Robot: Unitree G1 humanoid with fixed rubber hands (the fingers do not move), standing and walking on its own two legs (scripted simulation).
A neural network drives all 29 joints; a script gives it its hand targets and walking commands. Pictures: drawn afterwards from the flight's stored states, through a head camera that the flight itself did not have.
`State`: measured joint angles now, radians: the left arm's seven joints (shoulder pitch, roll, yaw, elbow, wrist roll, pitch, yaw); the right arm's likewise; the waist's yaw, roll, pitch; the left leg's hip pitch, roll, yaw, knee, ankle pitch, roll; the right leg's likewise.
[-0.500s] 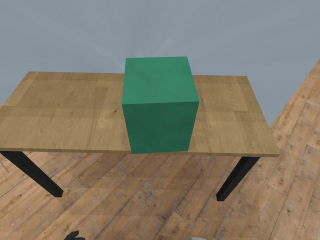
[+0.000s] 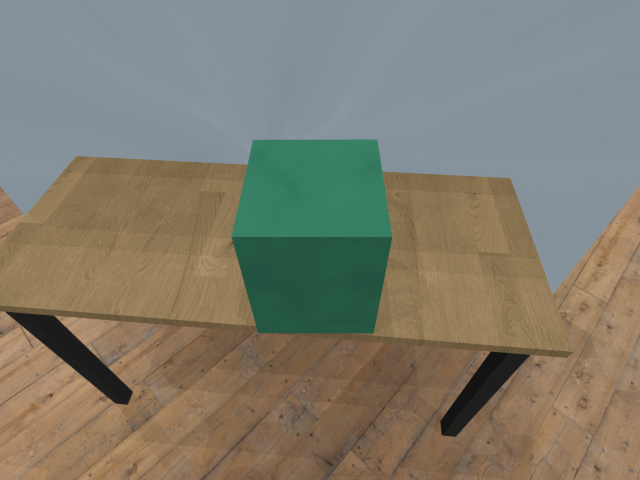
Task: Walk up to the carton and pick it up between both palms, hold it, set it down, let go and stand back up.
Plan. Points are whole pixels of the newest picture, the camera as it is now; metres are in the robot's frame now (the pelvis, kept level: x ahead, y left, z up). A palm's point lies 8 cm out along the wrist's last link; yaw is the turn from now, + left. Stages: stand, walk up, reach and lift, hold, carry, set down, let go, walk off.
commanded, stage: walk up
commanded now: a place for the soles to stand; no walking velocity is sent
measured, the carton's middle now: (315, 240) +0.47 +0.01 -0.01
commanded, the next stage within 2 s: reach and lift in 1.24 s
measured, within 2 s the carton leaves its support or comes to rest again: neither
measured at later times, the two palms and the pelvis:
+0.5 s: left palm out of the picture +0.09 +0.25 -0.13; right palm out of the picture +0.13 -0.22 -0.13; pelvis +0.07 +0.01 +0.00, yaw +0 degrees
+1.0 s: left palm out of the picture +0.07 +0.26 -0.13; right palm out of the picture +0.07 -0.21 -0.13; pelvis +0.07 +0.02 +0.01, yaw -1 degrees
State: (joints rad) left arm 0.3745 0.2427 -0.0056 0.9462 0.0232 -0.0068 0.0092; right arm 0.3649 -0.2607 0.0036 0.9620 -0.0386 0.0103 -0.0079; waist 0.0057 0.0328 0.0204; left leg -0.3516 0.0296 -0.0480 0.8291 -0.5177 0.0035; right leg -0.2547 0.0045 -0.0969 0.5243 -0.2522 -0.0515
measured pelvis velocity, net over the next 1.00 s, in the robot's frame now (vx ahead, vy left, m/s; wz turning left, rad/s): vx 0.07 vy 0.02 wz -0.01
